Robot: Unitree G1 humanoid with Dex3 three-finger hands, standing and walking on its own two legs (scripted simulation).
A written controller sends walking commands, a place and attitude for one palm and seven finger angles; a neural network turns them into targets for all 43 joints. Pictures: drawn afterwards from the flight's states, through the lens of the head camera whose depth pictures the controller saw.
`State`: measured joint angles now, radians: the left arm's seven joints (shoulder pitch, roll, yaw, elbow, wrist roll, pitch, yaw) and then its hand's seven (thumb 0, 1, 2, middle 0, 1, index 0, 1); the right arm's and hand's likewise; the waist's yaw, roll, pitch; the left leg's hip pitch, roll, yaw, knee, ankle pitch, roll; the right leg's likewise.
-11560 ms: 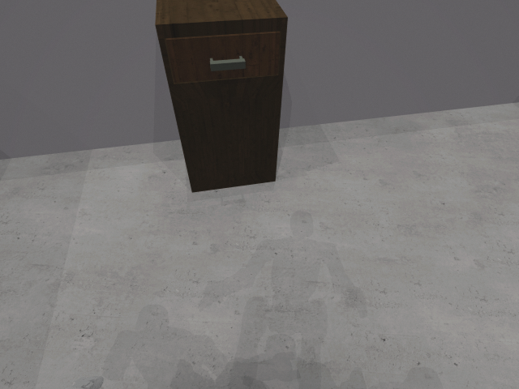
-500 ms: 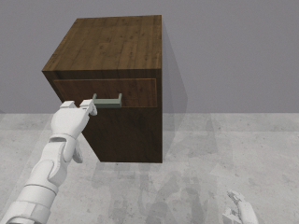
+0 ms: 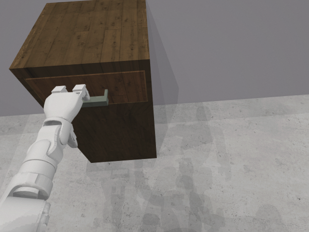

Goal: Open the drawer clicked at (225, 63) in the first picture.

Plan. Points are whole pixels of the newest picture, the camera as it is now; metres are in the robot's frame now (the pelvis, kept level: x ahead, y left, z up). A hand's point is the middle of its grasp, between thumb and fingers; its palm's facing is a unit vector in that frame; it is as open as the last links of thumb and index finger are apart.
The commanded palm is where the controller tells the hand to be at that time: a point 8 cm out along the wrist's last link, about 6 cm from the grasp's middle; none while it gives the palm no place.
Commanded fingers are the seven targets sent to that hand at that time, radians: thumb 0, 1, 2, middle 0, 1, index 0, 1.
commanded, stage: move the hooked fingers above the handle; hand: left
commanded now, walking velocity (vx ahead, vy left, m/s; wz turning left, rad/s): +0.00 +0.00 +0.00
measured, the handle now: (91, 97) +0.56 +0.27 -0.05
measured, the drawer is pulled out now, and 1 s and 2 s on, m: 0.00 0.00 0.00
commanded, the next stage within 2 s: lower the fingers behind the handle in 1.48 s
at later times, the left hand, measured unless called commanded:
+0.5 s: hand (78, 106) +0.46 +0.26 +0.02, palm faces -0.06 +0.00 -1.00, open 13.8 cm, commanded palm +0.46 +0.26 +0.07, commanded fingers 0.00 -0.50 0.30 -0.30 -1.20 -0.30 -1.20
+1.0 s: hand (83, 97) +0.51 +0.26 +0.00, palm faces -0.08 -0.02 -1.00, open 13.7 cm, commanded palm +0.50 +0.26 +0.06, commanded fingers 0.00 -0.50 0.30 -0.30 -1.20 -0.30 -1.20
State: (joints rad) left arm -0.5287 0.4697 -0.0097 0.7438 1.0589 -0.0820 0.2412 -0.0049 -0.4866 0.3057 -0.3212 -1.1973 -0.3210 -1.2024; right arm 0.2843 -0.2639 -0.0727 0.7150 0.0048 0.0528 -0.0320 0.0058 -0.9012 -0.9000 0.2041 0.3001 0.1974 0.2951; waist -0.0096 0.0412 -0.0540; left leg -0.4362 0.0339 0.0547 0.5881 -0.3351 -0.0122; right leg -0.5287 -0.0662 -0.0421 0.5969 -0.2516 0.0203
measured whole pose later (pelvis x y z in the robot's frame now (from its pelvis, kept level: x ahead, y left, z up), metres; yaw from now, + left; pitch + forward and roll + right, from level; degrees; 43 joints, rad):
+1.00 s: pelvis -0.01 +0.01 -0.03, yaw -1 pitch +23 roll -1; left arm -0.93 0.62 0.07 1.17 1.12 -0.10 0.29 0.00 -0.48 0.31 -0.33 -1.20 -0.33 -1.21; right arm 0.40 -0.28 -0.04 0.75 -0.04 0.09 0.01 0.00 -0.90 -0.90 0.21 0.30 0.20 0.30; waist -0.15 0.05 -0.12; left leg -0.80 0.05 0.05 0.82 -0.42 0.01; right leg -0.87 -0.05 -0.03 0.75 -0.28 0.04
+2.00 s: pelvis -0.01 +0.01 -0.04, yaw -1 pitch +25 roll -2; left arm -0.94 0.62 0.05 1.19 1.12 -0.13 0.34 0.00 -0.49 0.31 -0.32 -1.21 -0.33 -1.21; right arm 0.37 -0.28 -0.04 0.75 -0.05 0.09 0.01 0.00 -0.90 -0.90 0.21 0.30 0.20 0.30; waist -0.15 0.05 -0.13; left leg -0.89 0.05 0.03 0.90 -0.45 0.01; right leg -0.94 -0.05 -0.04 0.82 -0.32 0.04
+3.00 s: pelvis -0.03 +0.01 -0.08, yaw -1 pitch +30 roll -3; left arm -1.02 0.67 0.07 1.20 1.14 -0.12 0.36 0.00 -0.49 0.31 -0.32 -1.21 -0.33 -1.21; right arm 0.34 -0.28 -0.01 0.73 -0.06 0.04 0.01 0.00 -0.90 -0.90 0.21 0.30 0.20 0.30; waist -0.19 0.06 -0.13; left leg -1.17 0.06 0.00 1.16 -0.52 0.00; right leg -1.21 -0.05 -0.06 1.05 -0.37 0.03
